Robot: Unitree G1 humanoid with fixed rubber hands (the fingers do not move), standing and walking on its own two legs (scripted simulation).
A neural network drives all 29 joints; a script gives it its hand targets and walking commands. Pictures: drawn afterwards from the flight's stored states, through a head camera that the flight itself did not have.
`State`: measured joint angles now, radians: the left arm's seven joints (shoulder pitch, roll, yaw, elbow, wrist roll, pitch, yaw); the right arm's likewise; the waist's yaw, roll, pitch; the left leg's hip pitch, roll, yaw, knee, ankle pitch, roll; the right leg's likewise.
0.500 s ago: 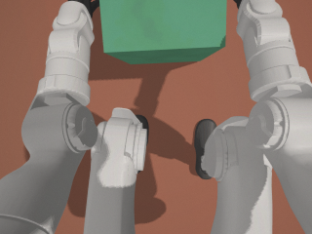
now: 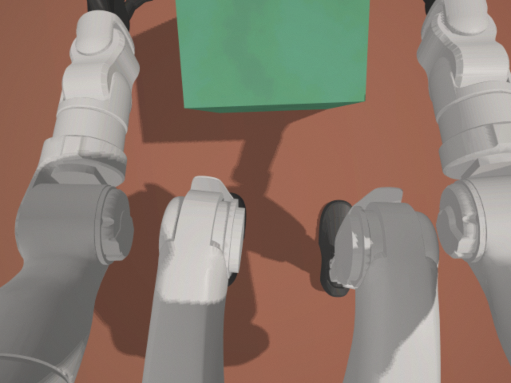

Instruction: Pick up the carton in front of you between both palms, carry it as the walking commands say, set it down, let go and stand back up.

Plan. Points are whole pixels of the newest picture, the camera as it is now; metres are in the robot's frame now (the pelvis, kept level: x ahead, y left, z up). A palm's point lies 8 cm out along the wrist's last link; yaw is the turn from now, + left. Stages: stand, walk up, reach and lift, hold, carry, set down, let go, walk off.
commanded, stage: set down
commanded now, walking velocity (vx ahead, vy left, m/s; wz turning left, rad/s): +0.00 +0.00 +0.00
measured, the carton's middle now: (271, 39) +0.52 +0.04 -0.25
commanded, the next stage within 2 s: let go in 0.88 s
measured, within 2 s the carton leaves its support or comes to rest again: neither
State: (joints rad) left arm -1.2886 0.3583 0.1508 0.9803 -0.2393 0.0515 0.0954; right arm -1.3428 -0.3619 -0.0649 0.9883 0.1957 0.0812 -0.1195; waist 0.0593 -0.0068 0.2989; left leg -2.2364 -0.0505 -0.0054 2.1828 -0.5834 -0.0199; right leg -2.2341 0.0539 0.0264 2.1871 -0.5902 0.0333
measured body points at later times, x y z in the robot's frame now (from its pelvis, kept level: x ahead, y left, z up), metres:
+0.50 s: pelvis +0.01 +0.00 +0.13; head +0.34 +0.01 +0.44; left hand +0.53 +0.24 +0.01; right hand +0.57 -0.16 +0.01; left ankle +0.11 +0.12 -0.34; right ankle +0.11 -0.12 -0.34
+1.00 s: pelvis +0.04 +0.00 +0.26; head +0.33 +0.01 +0.61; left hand +0.52 +0.24 +0.16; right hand +0.55 -0.17 +0.15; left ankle +0.11 +0.12 -0.34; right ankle +0.11 -0.12 -0.34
